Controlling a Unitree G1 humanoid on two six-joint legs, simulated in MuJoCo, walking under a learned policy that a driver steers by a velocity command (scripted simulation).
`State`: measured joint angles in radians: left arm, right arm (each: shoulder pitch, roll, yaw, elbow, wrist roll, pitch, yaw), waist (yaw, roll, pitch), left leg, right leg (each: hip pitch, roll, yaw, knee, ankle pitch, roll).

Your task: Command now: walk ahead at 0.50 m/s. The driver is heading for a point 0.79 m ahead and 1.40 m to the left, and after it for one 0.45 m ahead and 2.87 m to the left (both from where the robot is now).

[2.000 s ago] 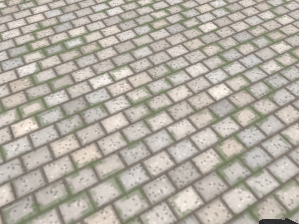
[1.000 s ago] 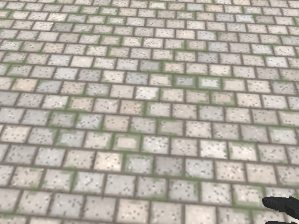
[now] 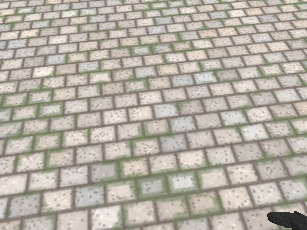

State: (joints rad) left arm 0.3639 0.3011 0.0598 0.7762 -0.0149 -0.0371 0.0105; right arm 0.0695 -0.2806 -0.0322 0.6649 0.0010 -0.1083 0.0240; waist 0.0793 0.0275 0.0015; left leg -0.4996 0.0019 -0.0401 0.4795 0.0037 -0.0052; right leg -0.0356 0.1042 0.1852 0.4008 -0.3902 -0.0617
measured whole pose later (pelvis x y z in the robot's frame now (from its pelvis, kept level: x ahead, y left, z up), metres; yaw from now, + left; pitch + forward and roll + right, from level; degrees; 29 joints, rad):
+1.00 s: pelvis +0.51 +0.12 -0.01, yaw +32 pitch +2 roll -2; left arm 0.35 0.32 0.08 0.85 -0.03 -0.06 0.00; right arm 0.06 -0.28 -0.05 0.59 0.02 -0.02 0.06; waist 0.09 0.02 0.05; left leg -0.56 0.04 0.03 0.61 -0.11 0.08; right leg 0.10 -0.03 -0.22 0.32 -0.43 0.05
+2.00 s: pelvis +0.89 +0.50 -0.01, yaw +67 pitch +2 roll -2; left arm 0.34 0.32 0.08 0.85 -0.03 -0.05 0.00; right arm 0.07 -0.29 -0.06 0.57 0.02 -0.01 0.05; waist 0.08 0.02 0.05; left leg -0.53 0.03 0.04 0.60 -0.12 0.09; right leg 0.10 -0.05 -0.24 0.36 -0.44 0.06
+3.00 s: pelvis +0.97 +0.86 +0.00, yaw +102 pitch +1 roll -2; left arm 0.10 0.34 0.07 0.79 0.00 0.02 0.00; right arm 0.16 -0.31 -0.07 0.59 -0.01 0.05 -0.01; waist 0.02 -0.03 0.07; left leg -0.34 0.01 0.00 0.57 -0.26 0.04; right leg -0.38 -0.08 -0.11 0.82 -0.48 0.06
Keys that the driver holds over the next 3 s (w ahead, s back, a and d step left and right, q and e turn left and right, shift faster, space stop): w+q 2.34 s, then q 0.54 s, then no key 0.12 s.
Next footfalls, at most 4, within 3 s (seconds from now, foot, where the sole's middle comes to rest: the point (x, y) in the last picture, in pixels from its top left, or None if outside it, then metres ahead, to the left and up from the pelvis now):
0.02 left None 0.18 0.11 -0.77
0.50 right None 0.46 -0.07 -0.77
1.02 left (109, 196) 0.61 0.29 -0.77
1.50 right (117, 135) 0.95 0.32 -0.77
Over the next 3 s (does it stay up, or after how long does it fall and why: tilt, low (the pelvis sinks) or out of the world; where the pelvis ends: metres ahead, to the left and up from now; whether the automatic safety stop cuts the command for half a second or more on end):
stays up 0.97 0.86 0.00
